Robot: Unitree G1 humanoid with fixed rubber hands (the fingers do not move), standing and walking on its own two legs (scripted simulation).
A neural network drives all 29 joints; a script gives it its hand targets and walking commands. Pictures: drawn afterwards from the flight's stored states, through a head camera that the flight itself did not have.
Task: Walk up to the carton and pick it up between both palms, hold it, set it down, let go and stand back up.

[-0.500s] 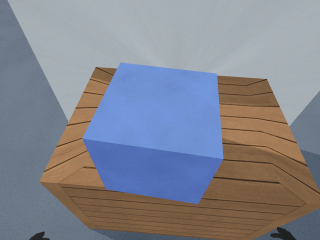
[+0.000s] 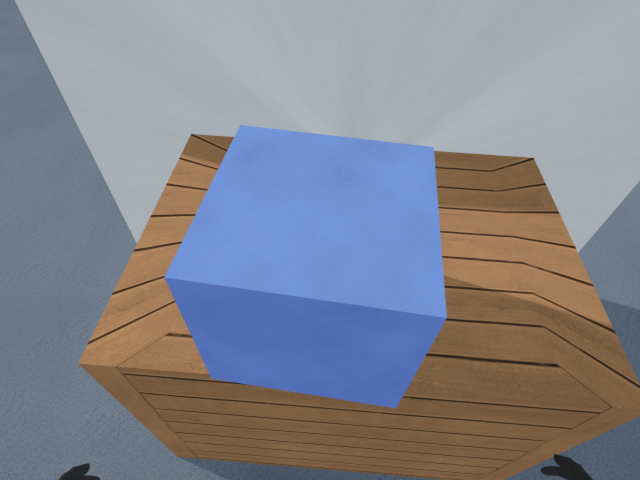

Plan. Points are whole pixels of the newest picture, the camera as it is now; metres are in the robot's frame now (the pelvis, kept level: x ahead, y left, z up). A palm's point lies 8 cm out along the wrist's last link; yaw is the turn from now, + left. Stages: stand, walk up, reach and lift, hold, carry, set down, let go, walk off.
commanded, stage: walk up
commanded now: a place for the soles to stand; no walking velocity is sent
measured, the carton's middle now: (318, 267) +0.40 +0.01 +0.01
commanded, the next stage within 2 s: none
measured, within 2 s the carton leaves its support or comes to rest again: neither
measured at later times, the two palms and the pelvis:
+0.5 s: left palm out of the picture +0.09 +0.32 -0.09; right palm out of the picture +0.10 -0.33 -0.08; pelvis +0.00 +0.00 +0.00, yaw +0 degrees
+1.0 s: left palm out of the picture +0.09 +0.32 -0.09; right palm out of the picture +0.10 -0.33 -0.08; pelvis +0.00 +0.00 +0.00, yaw +0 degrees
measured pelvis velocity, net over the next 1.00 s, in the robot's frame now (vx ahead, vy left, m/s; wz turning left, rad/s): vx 0.00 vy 0.00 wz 0.00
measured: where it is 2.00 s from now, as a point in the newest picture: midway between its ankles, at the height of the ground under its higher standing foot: outside the picture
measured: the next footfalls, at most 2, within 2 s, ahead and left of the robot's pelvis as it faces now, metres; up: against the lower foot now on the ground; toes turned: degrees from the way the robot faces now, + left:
none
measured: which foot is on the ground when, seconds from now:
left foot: down 0.00-1.00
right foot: down 0.00-1.00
